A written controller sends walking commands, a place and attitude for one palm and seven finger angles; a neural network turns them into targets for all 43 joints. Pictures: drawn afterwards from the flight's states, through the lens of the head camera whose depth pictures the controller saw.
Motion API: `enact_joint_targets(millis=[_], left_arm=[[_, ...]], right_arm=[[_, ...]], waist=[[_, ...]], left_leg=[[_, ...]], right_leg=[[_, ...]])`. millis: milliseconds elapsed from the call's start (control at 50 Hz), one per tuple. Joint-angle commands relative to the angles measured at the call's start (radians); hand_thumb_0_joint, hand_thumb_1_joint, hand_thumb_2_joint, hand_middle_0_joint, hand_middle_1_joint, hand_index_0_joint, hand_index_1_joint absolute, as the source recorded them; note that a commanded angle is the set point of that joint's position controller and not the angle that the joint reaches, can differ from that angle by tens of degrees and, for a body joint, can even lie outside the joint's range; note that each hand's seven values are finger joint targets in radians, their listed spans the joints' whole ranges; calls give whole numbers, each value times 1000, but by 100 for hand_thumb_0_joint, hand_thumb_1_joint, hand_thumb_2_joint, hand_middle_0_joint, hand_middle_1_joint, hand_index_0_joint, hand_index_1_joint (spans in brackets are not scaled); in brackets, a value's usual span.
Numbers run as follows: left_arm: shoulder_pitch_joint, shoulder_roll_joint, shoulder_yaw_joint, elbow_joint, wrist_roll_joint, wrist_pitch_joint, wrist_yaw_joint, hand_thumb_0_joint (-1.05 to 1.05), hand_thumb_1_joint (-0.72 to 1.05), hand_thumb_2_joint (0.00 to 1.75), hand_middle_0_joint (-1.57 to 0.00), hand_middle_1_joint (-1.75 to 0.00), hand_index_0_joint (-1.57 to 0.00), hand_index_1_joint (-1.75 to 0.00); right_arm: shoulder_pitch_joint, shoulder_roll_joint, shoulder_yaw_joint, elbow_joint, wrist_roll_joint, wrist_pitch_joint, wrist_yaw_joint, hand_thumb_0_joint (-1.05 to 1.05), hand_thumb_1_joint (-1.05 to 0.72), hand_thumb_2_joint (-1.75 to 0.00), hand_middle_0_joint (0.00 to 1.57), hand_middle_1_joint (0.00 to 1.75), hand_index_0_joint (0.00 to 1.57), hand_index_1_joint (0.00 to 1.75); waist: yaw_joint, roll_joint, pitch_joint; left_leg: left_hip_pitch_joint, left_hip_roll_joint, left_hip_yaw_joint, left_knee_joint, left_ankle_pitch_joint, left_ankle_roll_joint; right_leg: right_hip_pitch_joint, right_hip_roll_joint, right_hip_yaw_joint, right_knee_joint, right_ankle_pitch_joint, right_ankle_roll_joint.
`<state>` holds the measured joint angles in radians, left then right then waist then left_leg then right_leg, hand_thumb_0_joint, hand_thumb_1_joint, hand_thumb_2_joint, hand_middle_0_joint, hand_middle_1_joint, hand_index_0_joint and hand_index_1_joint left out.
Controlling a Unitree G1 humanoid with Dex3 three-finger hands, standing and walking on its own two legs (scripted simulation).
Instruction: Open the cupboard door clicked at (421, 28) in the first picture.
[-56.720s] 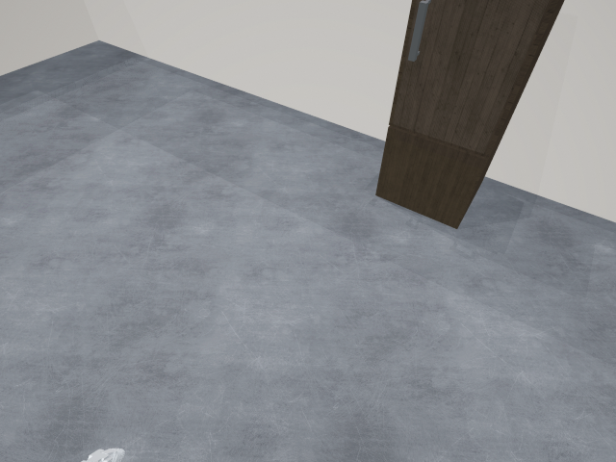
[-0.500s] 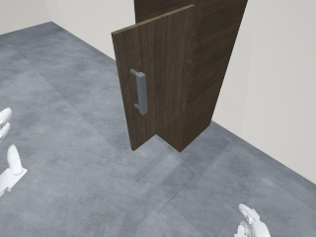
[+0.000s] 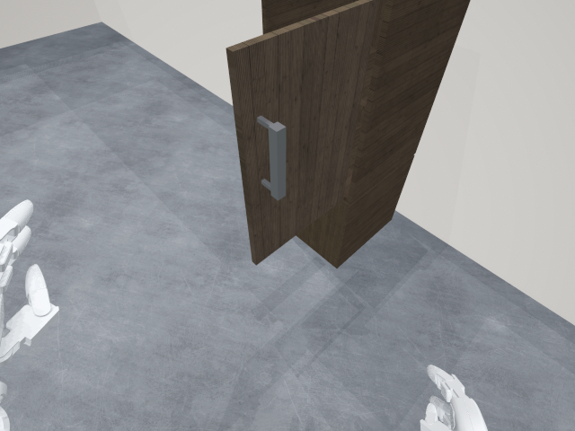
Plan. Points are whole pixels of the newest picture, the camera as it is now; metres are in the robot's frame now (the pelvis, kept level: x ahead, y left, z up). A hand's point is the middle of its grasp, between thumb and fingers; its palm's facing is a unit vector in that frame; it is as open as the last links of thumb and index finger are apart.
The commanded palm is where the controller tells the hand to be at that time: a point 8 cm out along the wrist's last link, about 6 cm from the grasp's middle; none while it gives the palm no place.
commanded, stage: let the arm hang, fingers relaxed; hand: left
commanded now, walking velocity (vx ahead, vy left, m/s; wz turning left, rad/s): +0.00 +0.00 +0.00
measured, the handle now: (270, 159) +0.60 +0.08 +0.02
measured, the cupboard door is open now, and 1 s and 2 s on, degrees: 90 90 90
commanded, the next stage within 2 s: look to check the result in 1.08 s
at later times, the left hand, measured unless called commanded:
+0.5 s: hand out of the picture -0.05 +0.18 -0.17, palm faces +0.05 -0.97 -0.23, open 7.2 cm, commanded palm none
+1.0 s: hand out of the picture +0.02 +0.17 -0.17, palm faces +0.06 -0.97 -0.22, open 7.3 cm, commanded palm none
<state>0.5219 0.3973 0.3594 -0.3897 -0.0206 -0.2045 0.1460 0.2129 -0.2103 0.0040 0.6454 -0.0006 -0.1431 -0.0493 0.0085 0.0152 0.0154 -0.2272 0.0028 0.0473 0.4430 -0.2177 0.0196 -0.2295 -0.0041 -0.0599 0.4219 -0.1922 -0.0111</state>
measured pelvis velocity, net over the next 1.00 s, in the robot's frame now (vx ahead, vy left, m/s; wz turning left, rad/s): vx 0.00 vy -0.01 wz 0.03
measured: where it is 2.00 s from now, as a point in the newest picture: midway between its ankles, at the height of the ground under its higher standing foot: outside the picture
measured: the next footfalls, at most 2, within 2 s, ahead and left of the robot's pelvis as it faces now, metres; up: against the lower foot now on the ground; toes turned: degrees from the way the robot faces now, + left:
none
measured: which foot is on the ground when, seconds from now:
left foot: down 0.00-1.00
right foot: down 0.00-1.00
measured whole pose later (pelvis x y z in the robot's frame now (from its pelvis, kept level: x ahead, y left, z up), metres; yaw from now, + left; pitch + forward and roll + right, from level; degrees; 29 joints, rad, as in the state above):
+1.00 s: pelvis +0.00 -0.01 +0.00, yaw +2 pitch -1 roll +0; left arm 0.22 0.15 0.02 1.12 0.01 0.00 0.03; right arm 0.28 -0.14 -0.01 1.12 -0.03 0.01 -0.02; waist -0.01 0.02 0.04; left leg -0.20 0.00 0.02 0.42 -0.20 0.01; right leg -0.21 -0.01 -0.09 0.43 -0.21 -0.03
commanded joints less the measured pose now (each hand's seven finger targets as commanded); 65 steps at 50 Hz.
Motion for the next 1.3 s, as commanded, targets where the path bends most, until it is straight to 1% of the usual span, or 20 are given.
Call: enact_joint_targets(millis=[0, 20, 40, 80, 120, 140, 180, 220, 240, 260, 320, 340, 380, 620, 760, 900, 1040, 1120, 1140, 1280], left_arm=[[-132, -5, -235, 593, 53, 184, -141, 0, 90, 90, -20, -30, -20, -30], [-163, -7, -243, 636, 54, 191, -144, 0, 90, 90, -20, -30, -20, -30], [-180, 0, -250, 692, 56, 191, -146, 0, 90, 90, -20, -30, -20, -30], [-222, 28, -261, 822, 61, 186, -145, 0, 90, 90, -20, -30, -20, -30], [-288, 34, -283, 960, 56, 193, -140, 0, 90, 90, -20, -30, -20, -30], [-320, 28, -296, 1019, 52, 199, -137, 0, 90, 90, -20, -30, -20, -30], [-350, 10, -315, 1123, 44, 204, -130, 0, 90, 90, -20, -30, -20, -30], [-325, -18, -327, 1221, 38, 205, -128, 0, 90, 90, -20, -30, -20, -30], [-305, -27, -328, 1266, 36, 205, -127, 0, 90, 90, -20, -30, -20, -30], [-285, -28, -328, 1303, 36, 203, -125, 0, 90, 90, -20, -30, -20, -30], [-256, -60, -321, 1383, 30, 200, -124, 0, 90, 90, -20, -30, -20, -30], [-255, -59, -322, 1403, 30, 199, -124, 0, 90, 90, -20, -30, -20, -30], [-257, -67, -323, 1434, 29, 197, -123, 0, 90, 90, -20, -30, -20, -30], [-210, -113, -322, 1504, 29, 204, -113, 0, 90, 90, -20, -30, -20, -30], [-209, -129, -318, 1497, 31, 200, -109, 0, 90, 90, -20, -30, -20, -30], [-232, -133, -316, 1495, 30, 196, -109, 0, 90, 90, -20, -30, -20, -30], [-252, -113, -318, 1497, 28, 190, -112, 0, 90, 90, -20, -30, -20, -30], [-258, -108, -318, 1499, 27, 185, -112, 0, 90, 90, -20, -30, -20, -30], [-261, -107, -319, 1501, 27, 186, -112, 0, 90, 90, -20, -30, -20, -30], [-271, -91, -319, 1507, 27, 184, -112, 0, 90, 90, -20, -30, -20, -30]], right_arm=[[-38, -241, -84, 78, -4, 37, 58, 0, -90, -90, 20, 30, 20, 30], [-53, -243, -74, 68, -9, 56, 55, 0, -90, -90, 20, 30, 20, 30], [-70, -244, -67, 71, -17, 67, 53, 0, -90, -90, 20, 30, 20, 30], [-75, -235, -62, 98, -22, 89, 53, 0, -90, -90, 20, 30, 20, 30], [-53, -201, -51, 151, -22, 115, 53, 0, -90, -90, 20, 30, 20, 30], [-38, -183, -43, 175, -25, 128, 51, 0, -90, -90, 20, 30, 20, 30], [-21, -153, -31, 222, -28, 142, 49, 0, -90, -90, 20, 30, 20, 30], [-23, -137, -19, 264, -28, 145, 44, 0, -90, -90, 20, 30, 20, 30], [-26, -130, -16, 282, -27, 145, 41, 0, -90, -90, 20, 30, 20, 30], [-16, -131, -17, 298, -24, 147, 37, 0, -90, -90, 20, 30, 20, 30], [35, -99, -21, 349, -26, 153, 30, 0, -90, -90, 20, 30, 20, 30], [52, -95, -21, 365, -25, 155, 29, 0, -90, -90, 20, 30, 20, 30], [94, -88, -27, 388, -22, 157, 26, 0, -90, -90, 20, 30, 20, 30], [184, -29, -26, 450, -24, 158, 19, 0, -90, -90, 20, 30, 20, 30], [171, -15, -27, 452, -25, 153, 18, 0, -90, -90, 20, 30, 20, 30], [144, -8, -23, 459, -25, 145, 16, 0, -90, -90, 20, 30, 20, 30], [121, -34, -26, 458, -23, 145, 16, 0, -90, -90, 20, 30, 20, 30], [105, -48, -25, 461, -22, 141, 14, 0, -90, -90, 20, 30, 20, 30], [97, -53, -25, 461, -21, 141, 13, 0, -90, -90, 20, 30, 20, 30], [73, -71, -25, 463, -21, 142, 13, 0, -90, -90, 20, 30, 20, 30]], waist=[[-31, 39, -64], [-23, 16, -50], [-14, -43, -57], [-1, -168, -95], [-22, -218, -90], [-31, -185, -72], [-38, -42, -50], [-20, 86, -37], [-11, 112, -30], [-4, 92, -30], [-8, 132, -25], [-11, 117, -16], [-17, 38, 4], [-16, -37, 74], [-13, -26, 74], [-9, 22, 73], [-15, -3, 49], [-15, -2, 21], [-15, 16, 34], [-16, -9, 36]], left_leg=[[-106, 149, -146, -19, 241, 33], [-151, 159, -179, -43, 185, 55], [-170, 161, -199, -54, 137, 67], [-133, 111, -159, -7, 100, 49], [-61, 53, -111, 44, 40, 27], [-30, 37, -91, 54, 27, 17], [1, 50, -95, 17, 52, 11], [-42, 82, -130, -62, 37, 14], [-62, 87, -135, -84, 9, 13], [-65, 88, -135, -87, 1, 12], [-65, 80, -123, -92, -49, 8], [-63, 78, -121, -93, -66, 8], [-50, 81, -118, -89, -53, 11], [-61, 80, -117, -112, -75, 20], [-55, 78, -110, -109, -48, 17], [-47, 87, -115, -123, 25, 11], [0, 85, -103, -115, 55, 6], [27, 95, -106, -115, 113, 6], [29, 95, -106, -118, 111, 5], [50, 97, -101, -122, 122, 3]], right_leg=[[-43, -68, 50, 111, 8, -26], [-32, -53, 51, 146, -40, -28], [-3, -52, 57, 147, -53, -30], [39, -94, 98, 63, 9, -42], [-12, -155, 157, -20, -4, -70], [-42, -168, 169, -50, -34, -80], [-60, -148, 151, -48, -69, -74], [-1, -109, 126, -34, -81, -48], [28, -101, 119, -38, -74, -41], [48, -100, 115, -54, -69, -41], [59, -109, 117, -89, -89, -51], [52, -109, 117, -100, -105, -52], [37, -111, 114, -120, -122, -53], [-12, -101, 91, -113, -166, -47], [-8, -100, 89, -105, -139, -44], [30, -103, 81, -92, -47, -41], [40, -110, 89, -113, -33, -42], [69, -111, 82, -104, 41, -43], [64, -111, 82, -107, 41, -43], [72, -114, 81, -120, 60, -43]])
